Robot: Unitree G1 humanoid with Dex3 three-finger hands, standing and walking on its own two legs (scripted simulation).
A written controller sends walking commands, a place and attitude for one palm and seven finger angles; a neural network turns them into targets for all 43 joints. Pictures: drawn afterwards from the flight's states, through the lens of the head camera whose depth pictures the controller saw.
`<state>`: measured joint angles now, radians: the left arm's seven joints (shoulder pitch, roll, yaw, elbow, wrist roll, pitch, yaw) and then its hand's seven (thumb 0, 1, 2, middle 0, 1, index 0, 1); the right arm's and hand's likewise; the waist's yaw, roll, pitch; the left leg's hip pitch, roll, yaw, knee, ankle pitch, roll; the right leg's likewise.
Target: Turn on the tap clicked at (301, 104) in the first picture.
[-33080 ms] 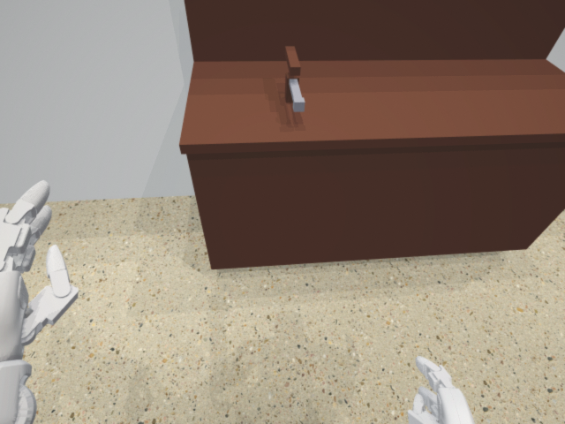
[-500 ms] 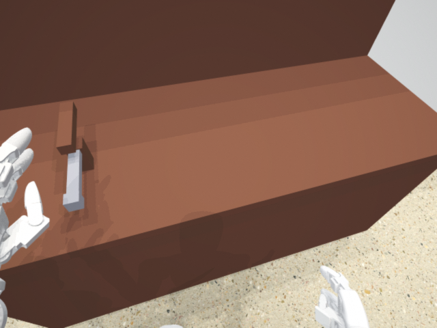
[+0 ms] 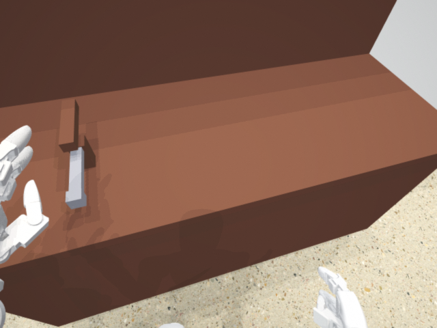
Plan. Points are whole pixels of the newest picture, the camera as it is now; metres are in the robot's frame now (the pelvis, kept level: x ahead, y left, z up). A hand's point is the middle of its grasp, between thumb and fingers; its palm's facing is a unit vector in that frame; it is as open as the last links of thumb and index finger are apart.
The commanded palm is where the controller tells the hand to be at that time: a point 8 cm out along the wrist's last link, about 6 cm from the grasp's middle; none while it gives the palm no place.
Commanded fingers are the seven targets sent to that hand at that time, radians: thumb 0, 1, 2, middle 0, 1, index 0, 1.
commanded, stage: shuffle to correct the standing spot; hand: left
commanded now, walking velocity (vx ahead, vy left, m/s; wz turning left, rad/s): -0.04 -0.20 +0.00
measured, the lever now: (76, 198) +0.33 +0.31 +0.01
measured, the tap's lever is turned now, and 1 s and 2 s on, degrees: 0 0 0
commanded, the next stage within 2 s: come to a stop and stand still in 1.12 s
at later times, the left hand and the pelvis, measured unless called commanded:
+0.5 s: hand (42, 224) +0.21 +0.24 +0.16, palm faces +0.31 -0.85 -0.43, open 7.4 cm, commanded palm +0.16 +0.28 +0.18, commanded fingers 0.00 0.90 0.90 -0.20 -0.30 -0.20 -0.30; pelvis +0.00 +0.00 +0.00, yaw +0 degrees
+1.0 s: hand (45, 219) +0.22 +0.24 +0.16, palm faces +0.32 -0.85 -0.43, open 7.4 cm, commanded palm +0.16 +0.28 +0.18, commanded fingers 0.00 0.90 0.90 -0.20 -0.30 -0.20 -0.30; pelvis +0.00 +0.00 +0.00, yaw +0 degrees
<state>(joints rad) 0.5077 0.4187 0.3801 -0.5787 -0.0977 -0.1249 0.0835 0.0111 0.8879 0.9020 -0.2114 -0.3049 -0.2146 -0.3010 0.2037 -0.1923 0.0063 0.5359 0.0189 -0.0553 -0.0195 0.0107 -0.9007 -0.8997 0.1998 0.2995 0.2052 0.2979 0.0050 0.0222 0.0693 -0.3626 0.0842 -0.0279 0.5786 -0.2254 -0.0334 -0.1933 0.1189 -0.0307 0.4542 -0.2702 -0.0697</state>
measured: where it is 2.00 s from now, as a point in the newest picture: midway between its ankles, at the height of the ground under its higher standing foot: outside the picture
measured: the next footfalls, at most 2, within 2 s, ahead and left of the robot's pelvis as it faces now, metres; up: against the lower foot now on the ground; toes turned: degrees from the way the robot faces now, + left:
none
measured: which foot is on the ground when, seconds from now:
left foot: down 0.00-1.00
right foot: down 0.00-1.00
